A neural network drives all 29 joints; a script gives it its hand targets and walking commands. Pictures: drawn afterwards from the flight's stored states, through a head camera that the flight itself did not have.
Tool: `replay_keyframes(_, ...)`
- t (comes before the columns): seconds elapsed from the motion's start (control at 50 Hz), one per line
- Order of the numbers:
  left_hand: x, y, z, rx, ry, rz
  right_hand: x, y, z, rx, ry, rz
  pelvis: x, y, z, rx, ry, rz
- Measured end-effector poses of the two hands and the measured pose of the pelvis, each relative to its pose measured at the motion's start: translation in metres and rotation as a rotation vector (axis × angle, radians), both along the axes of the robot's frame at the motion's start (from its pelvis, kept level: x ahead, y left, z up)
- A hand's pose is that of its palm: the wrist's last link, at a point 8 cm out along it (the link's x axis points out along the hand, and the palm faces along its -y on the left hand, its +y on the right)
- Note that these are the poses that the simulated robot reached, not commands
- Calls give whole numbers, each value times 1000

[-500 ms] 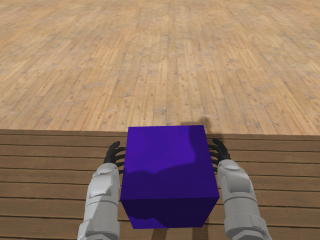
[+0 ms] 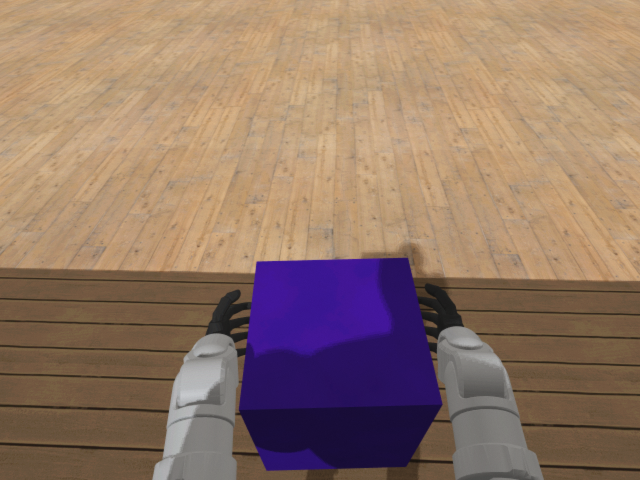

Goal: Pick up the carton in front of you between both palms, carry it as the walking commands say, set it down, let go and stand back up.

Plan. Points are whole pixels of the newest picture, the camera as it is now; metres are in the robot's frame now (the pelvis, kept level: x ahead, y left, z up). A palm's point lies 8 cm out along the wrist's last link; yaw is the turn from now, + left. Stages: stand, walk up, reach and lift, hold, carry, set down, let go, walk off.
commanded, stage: hold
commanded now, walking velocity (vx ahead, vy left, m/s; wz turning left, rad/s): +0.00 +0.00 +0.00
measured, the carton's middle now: (334, 368) +0.28 +0.00 -0.04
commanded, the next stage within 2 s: carry in 0.90 s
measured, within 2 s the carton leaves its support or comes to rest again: neither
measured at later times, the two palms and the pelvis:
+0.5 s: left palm (217, 345) +0.27 +0.15 +0.05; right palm (454, 339) +0.27 -0.15 +0.05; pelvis -0.01 +0.00 +0.00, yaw +0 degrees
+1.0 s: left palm (219, 336) +0.29 +0.15 +0.05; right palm (453, 330) +0.29 -0.15 +0.05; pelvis +0.00 +0.00 +0.00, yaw +0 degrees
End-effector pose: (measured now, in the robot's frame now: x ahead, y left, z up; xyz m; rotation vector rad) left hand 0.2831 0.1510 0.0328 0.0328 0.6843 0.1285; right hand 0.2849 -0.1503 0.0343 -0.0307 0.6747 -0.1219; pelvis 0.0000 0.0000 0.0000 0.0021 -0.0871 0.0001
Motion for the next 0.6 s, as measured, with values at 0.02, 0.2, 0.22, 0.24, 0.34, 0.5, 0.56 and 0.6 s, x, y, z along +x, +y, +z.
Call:
replay_keyframes(0.02,0,0,1,0,-2,0,0,0,1,0,-2,0,0,0,0,0,-1,0)
replay_keyframes(0.2,-6,-1,16,-5,-29,0,-6,-1,17,6,-29,-6,-4,0,1,0,-27,-1)
replay_keyframes(0.22,-6,-1,16,-5,-25,0,-7,-1,16,6,-25,-7,-5,0,1,0,-30,-2)
replay_keyframes(0.24,-7,-1,16,-6,-20,0,-8,-1,16,7,-20,-8,-6,0,1,0,-33,-2)
replay_keyframes(0.34,-10,-1,14,-11,-8,2,-11,-1,14,11,-7,-11,-10,0,0,-1,-39,-3)
replay_keyframes(0.5,-9,0,14,-18,-17,7,-10,0,15,17,-16,-16,-15,1,-1,-1,-39,-2)
replay_keyframes(0.56,-8,0,15,-18,-18,8,-10,0,15,19,-18,-17,-15,1,-1,-1,-39,-2)
replay_keyframes(0.6,-8,0,15,-17,-18,7,-9,0,15,18,-18,-16,-14,1,-1,-1,-38,-2)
